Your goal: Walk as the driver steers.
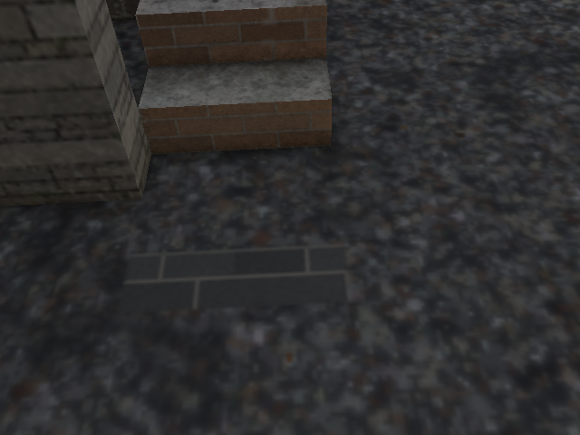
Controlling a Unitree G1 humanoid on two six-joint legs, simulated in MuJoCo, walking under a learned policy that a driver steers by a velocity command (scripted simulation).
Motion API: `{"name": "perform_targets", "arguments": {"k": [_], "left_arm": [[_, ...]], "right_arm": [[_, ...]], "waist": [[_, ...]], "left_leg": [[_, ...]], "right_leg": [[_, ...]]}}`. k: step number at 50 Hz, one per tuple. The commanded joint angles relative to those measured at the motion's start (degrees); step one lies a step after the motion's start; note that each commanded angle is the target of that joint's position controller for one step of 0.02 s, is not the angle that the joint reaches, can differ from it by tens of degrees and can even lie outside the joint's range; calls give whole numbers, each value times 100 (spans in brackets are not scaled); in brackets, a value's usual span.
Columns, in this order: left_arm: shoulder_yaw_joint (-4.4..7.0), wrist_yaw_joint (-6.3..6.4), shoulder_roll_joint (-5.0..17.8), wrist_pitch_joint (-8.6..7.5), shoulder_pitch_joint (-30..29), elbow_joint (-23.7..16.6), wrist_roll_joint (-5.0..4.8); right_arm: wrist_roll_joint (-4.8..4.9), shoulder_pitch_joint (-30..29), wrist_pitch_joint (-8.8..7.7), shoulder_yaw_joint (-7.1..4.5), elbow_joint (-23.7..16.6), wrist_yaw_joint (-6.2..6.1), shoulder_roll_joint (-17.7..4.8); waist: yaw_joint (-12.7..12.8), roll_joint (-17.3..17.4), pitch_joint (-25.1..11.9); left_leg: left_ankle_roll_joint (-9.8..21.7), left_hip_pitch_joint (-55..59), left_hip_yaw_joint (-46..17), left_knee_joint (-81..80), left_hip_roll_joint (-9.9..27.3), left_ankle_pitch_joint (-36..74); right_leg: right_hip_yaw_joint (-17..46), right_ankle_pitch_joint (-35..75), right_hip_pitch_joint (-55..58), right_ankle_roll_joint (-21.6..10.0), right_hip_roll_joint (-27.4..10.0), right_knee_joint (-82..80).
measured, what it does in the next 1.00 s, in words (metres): walks ahead: left foot, then right foot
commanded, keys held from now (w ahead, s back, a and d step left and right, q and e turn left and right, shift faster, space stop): w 1.00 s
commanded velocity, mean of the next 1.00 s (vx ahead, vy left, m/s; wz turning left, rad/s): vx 0.49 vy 0.00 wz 0.00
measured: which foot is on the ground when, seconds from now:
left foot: up 0.00-0.40, down 0.42-1.00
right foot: down 0.00-0.44, up 0.46-0.96, down 0.98-1.00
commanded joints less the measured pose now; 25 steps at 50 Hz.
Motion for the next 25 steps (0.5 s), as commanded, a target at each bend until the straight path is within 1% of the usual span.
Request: {"name": "perform_targets", "arguments": {"k": [1,5,8,12,15,17,18,19,20,21,22,23,24,25], "left_arm": [[49,54,534,-163,321,-77,-13],[18,80,561,-180,804,83,-21],[-2,101,535,-203,1036,176,-19],[-25,135,488,-218,1282,306,8],[-17,174,546,-216,1371,405,46],[1,199,623,-204,1317,457,61],[8,206,672,-198,1209,463,61],[23,205,750,-186,1129,477,59],[30,193,798,-162,1042,488,42],[-9,177,719,-165,965,396,7],[-143,119,131,-168,1289,178,-165],[-28,106,432,-175,1413,263,-132],[36,109,639,-154,848,135,-62],[14,75,562,-188,446,40,-26]], "right_arm": [[1,259,62,-32,-144,34,-191],[3,-753,101,-39,-458,43,-198],[24,-1298,91,-24,-619,57,-131],[46,-1900,64,-2,-806,70,-70],[53,-2175,23,-1,-947,67,-83],[58,-2134,-17,-16,-989,49,-109],[62,-1910,-43,-38,-941,25,-134],[63,-1428,-74,-91,-798,-18,-210],[48,-493,-125,-169,-483,-74,-326],[-66,571,-191,-288,-200,-145,-657],[-206,1326,-213,-419,-138,-183,-1270],[-22,1123,-129,-421,-100,-124,-1256],[76,456,-110,-334,-169,-100,-940],[109,20,-157,-231,-249,-67,-558]], "waist": [[-153,-580,373],[67,-423,530],[195,-451,563],[357,-514,654],[399,-594,692],[327,-649,649],[196,-688,541],[-15,-717,276],[-412,-565,-214],[-800,-363,-869],[-760,773,-1725],[-632,872,-1872],[-353,338,-888],[-250,21,-384]], "left_leg": [[-75,-796,-72,-188,268,530],[-311,-1624,18,-949,322,936],[-407,-1724,95,-1580,277,1236],[-380,-1576,228,-2307,156,1424],[-242,-1368,330,-2735,62,1148],[-76,-1006,428,-3003,-53,784],[28,-526,510,-3169,-192,601],[133,201,605,-3314,-407,477],[266,1341,705,-3648,-601,639],[502,2912,34,-3649,16,350],[1013,4553,-2559,-4009,1827,-730],[1348,4421,-4224,-4922,2200,-830],[1130,3628,-3217,-4933,1908,-930],[982,2780,-2445,-5103,1653,-347]], "right_leg": [[1675,-602,95,-584,-1431,-1851],[1573,-321,639,-753,-1572,-2056],[1341,92,910,-768,-1552,-2060],[1057,773,1215,-762,-1513,-1897],[950,1623,1538,-742,-1599,-1607],[874,2326,1688,-669,-1659,-1297],[770,3069,1646,-588,-1636,-986],[667,4033,1588,-500,-1580,-397],[449,4467,1367,-381,-1369,659],[298,3375,341,-261,-1143,2051],[-64,196,-1524,13,-395,4192],[550,-1679,-2339,-37,43,5154],[722,-1099,-2696,-106,-411,5294],[699,-609,-2554,-110,-614,4986]]}}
